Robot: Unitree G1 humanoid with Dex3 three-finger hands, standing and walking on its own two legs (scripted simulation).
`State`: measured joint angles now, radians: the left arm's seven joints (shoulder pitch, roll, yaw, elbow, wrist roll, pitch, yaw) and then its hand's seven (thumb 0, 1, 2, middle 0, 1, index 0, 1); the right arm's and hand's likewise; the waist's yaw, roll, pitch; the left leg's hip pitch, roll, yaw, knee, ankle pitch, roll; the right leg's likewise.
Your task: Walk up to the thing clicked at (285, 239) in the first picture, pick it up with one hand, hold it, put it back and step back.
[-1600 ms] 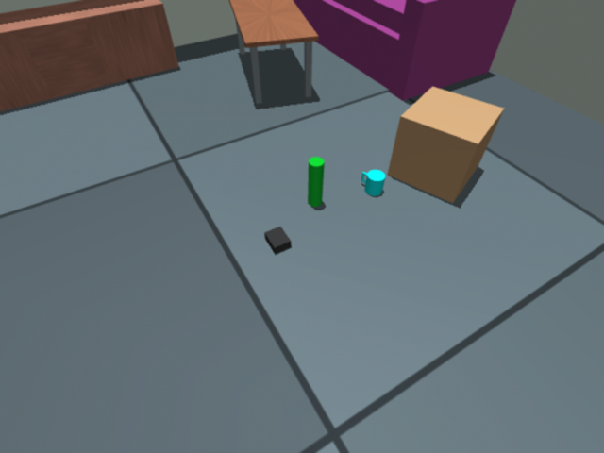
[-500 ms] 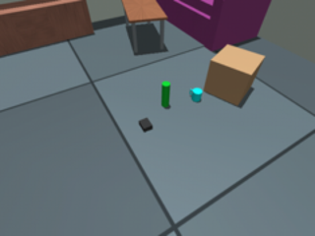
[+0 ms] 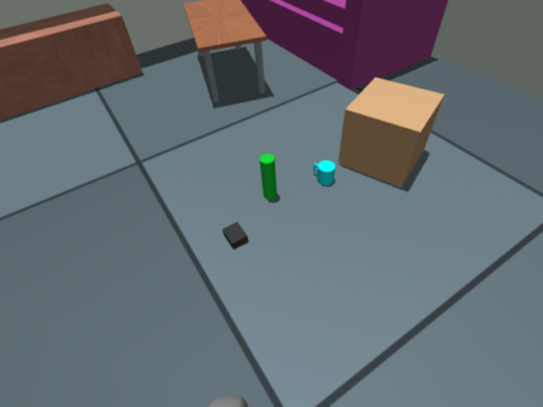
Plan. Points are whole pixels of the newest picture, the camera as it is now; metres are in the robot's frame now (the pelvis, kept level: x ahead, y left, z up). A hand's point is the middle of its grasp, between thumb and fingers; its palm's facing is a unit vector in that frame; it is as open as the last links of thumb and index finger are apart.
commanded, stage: walk up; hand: left
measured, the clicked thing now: (235, 235) +0.95 +0.26 -0.75
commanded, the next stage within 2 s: none
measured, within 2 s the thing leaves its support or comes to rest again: neither
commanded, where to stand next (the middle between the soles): +0.61 +0.05 m, yaw -1 degrees
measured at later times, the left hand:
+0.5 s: hand (130, 341) +0.26 +0.30 -0.14, palm faces -0.10 -0.93 -0.36, open 7.3 cm
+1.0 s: hand (156, 270) +0.40 +0.29 -0.13, palm faces -0.03 -0.91 -0.41, open 7.3 cm
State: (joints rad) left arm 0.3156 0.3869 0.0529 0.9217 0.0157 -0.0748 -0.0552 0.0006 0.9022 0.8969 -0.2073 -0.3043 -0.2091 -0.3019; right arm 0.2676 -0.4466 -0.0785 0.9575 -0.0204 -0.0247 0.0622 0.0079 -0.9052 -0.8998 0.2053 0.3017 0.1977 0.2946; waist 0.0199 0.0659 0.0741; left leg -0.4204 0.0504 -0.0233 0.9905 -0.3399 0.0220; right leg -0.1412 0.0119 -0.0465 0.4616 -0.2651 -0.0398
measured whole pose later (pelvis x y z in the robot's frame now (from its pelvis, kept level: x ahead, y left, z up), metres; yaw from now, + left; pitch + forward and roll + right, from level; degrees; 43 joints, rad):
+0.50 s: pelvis +0.20 +0.03 +0.00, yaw -2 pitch -3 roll +1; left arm 0.34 0.44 0.04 0.86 0.01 -0.06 -0.06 0.00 0.90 0.90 -0.21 -0.30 -0.21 -0.30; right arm 0.28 -0.38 -0.05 0.79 -0.01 -0.08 0.06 0.00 -0.90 -0.90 0.21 0.30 0.20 0.30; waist 0.00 -0.04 0.09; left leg -0.19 0.03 0.11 0.48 -0.24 0.03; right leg -0.45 -0.08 0.01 0.88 -0.36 -0.01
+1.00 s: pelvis +0.38 +0.01 -0.01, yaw -1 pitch -3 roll -1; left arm 0.39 0.42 0.04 0.82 0.01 -0.10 -0.03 0.00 0.90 0.90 -0.21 -0.30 -0.21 -0.30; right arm 0.27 -0.42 -0.07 0.84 -0.02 -0.02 0.09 0.01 -0.90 -0.90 0.21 0.30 0.20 0.29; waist 0.04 0.05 0.08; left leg -0.46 0.08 0.01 0.69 -0.24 0.01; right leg -0.15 -0.05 -0.08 0.54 -0.34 0.01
